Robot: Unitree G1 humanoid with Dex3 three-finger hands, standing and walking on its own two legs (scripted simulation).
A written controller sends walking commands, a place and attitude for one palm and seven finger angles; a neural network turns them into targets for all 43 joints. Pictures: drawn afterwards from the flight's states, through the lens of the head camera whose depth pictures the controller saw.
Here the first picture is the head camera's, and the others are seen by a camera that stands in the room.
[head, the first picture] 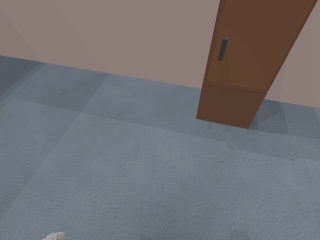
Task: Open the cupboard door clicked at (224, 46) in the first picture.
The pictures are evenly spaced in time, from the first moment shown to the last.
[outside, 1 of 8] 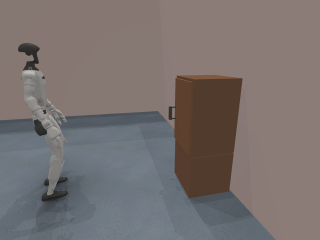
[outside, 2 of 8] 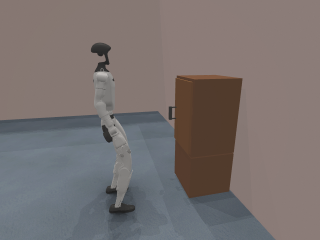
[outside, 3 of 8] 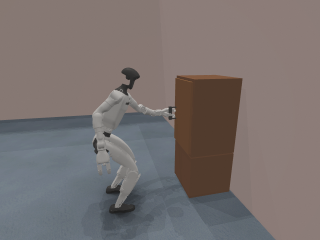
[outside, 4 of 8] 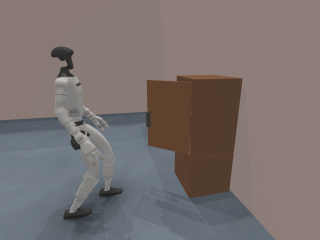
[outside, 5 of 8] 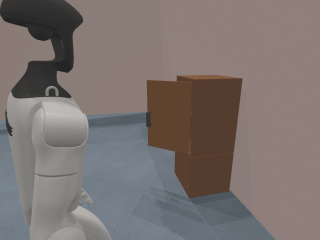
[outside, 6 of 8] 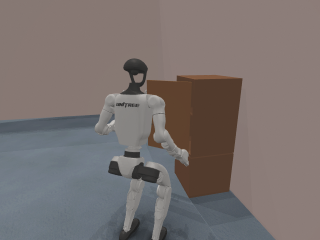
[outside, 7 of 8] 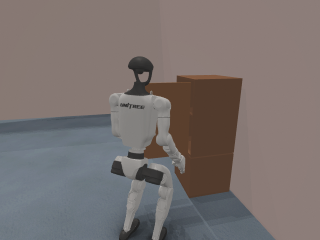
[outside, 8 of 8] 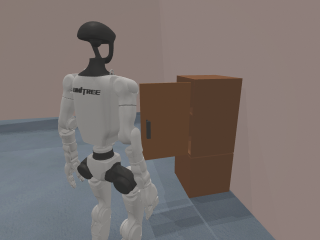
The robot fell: no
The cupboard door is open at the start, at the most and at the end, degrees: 0 93 93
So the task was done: yes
